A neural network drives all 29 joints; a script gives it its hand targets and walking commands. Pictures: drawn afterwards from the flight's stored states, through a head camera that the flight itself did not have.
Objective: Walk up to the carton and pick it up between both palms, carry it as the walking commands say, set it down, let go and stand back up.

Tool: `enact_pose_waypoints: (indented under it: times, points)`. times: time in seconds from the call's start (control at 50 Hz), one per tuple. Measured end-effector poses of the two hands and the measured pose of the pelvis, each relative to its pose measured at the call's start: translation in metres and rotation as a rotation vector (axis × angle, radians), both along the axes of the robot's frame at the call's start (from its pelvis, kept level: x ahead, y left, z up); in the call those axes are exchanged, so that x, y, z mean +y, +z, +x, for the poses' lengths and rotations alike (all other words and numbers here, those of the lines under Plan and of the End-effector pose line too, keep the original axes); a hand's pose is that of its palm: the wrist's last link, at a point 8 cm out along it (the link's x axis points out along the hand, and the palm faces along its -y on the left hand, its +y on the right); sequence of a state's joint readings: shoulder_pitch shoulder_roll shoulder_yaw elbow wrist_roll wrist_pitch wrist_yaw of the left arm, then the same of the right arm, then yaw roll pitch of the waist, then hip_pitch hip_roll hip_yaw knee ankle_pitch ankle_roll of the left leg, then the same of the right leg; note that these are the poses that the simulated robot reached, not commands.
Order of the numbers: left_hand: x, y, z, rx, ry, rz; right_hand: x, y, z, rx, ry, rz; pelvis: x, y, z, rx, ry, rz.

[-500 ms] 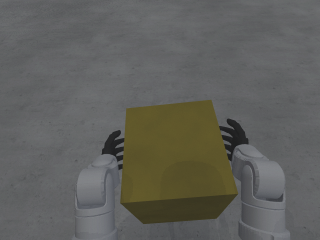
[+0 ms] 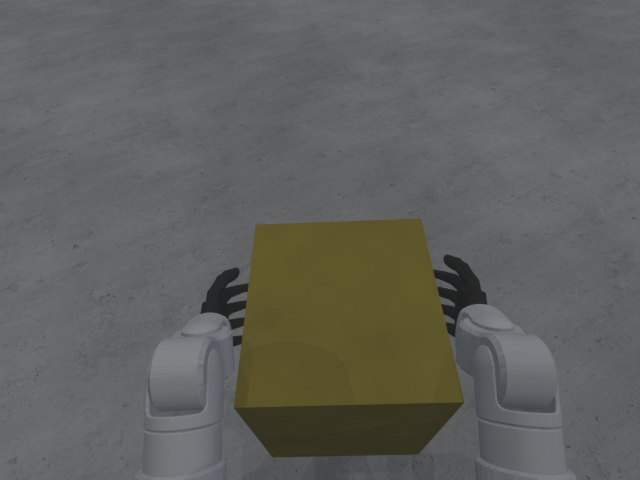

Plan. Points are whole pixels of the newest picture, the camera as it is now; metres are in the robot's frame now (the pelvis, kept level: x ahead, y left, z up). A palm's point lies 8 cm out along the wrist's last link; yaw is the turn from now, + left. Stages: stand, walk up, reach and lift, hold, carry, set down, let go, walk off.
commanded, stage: carry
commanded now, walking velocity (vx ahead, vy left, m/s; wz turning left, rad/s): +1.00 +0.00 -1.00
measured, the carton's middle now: (341, 346) +0.27 +0.01 +0.00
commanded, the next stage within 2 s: none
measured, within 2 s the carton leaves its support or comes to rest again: neither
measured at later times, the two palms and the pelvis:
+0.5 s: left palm (315, 113) +0.72 +0.06 +0.06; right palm (471, 117) +0.69 -0.23 +0.08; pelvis +0.45 -0.03 +0.03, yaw -18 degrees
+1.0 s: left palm (466, 31) +1.16 -0.33 +0.04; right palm (578, 56) +0.95 -0.53 +0.07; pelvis +0.88 -0.23 -0.02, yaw -48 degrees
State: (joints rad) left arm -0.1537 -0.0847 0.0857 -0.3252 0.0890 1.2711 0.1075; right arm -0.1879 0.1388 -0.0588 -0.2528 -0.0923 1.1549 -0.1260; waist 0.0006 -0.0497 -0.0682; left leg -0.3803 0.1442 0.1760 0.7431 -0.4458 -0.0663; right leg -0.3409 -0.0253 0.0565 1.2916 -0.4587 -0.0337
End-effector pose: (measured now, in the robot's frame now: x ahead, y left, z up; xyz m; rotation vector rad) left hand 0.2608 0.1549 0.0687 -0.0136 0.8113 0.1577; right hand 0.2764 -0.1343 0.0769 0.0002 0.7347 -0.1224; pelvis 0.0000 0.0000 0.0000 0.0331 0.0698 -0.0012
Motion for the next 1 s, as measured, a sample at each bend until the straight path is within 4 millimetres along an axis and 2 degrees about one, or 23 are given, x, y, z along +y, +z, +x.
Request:
enact_pose_waypoints:
  times: [0.08, 0.14, 0.2, 0.26, 0.3, 0.36, 0.44, 0.48, 0.54, 0.6, 0.64, 0.7, 0.76, 0.82, 0.86, 0.94, 1.0]
  points:
    - [-0.028, 0.001, 0.077, 0.061, -0.114, -0.038, -0.027, 0.001, 0.033, 0.059, -0.160, 0.001, 0.012, 0.014, 0.066, 0.016, -0.065, -0.033]
    - [-0.049, 0.005, 0.140, 0.046, -0.213, -0.028, -0.045, 0.008, 0.072, 0.044, -0.253, 0.012, 0.014, 0.016, 0.118, 0.016, -0.099, -0.054]
    - [-0.066, 0.007, 0.206, -0.007, -0.245, -0.033, -0.059, 0.011, 0.129, -0.008, -0.292, 0.015, 0.008, 0.008, 0.176, 0.007, -0.109, -0.077]
    - [-0.075, 0.000, 0.270, -0.057, -0.230, -0.027, -0.070, 0.005, 0.200, -0.059, -0.277, 0.022, -0.008, -0.011, 0.241, -0.012, -0.127, -0.110]
    - [-0.077, -0.008, 0.307, -0.047, -0.205, -0.017, -0.074, -0.001, 0.248, -0.044, -0.249, 0.032, -0.018, -0.014, 0.277, -0.022, -0.158, -0.139]
    - [-0.077, -0.017, 0.348, 0.029, -0.164, -0.025, -0.075, -0.004, 0.306, 0.032, -0.211, 0.026, -0.027, -0.002, 0.323, -0.019, -0.194, -0.103]
    - [-0.082, -0.013, 0.402, 0.118, -0.159, -0.015, -0.081, -0.002, 0.366, 0.117, -0.195, 0.025, -0.033, 0.021, 0.394, -0.011, -0.258, -0.078]
    - [-0.092, -0.009, 0.440, 0.126, -0.182, -0.006, -0.090, -0.002, 0.396, 0.124, -0.222, 0.036, -0.034, 0.026, 0.432, -0.001, -0.287, -0.066]
    - [-0.114, -0.001, 0.513, 0.085, -0.256, -0.002, -0.109, 0.001, 0.442, 0.081, -0.302, 0.049, -0.033, 0.023, 0.494, 0.006, -0.355, -0.046]
    - [-0.151, 0.006, 0.594, 0.002, -0.375, -0.018, -0.135, 0.006, 0.483, -0.003, -0.414, 0.030, -0.032, 0.013, 0.555, 0.003, -0.500, -0.012]
    - [-0.185, 0.014, 0.641, -0.022, -0.477, -0.017, -0.157, 0.011, 0.501, -0.020, -0.499, 0.003, -0.037, 0.015, 0.590, 0.011, -0.556, -0.006]
    - [-0.242, 0.023, 0.695, -0.009, -0.610, -0.029, -0.193, 0.020, 0.518, -0.010, -0.640, -0.003, -0.052, 0.022, 0.645, 0.036, -0.618, -0.023]
    - [-0.301, 0.027, 0.738, -0.004, -0.721, -0.058, -0.231, 0.030, 0.533, -0.019, -0.782, 0.000, -0.073, 0.025, 0.698, 0.055, -0.682, -0.053]
    - [-0.360, 0.026, 0.780, -0.030, -0.825, -0.079, -0.271, 0.035, 0.555, -0.046, -0.885, -0.017, -0.103, 0.020, 0.745, 0.055, -0.723, -0.081]
    - [-0.396, 0.019, 0.807, -0.035, -0.861, -0.099, -0.299, 0.032, 0.576, -0.051, -0.920, -0.036, -0.129, 0.012, 0.776, 0.044, -0.741, -0.097]
    - [-0.458, -0.010, 0.862, -0.040, -0.889, -0.094, -0.361, 0.010, 0.632, -0.053, -0.936, -0.041, -0.196, -0.018, 0.841, 0.008, -0.786, -0.131]
    - [-0.489, -0.029, 0.901, 0.010, -0.870, -0.051, -0.399, -0.011, 0.677, -0.001, -0.920, 0.009, -0.230, -0.022, 0.877, -0.004, -0.839, -0.145]
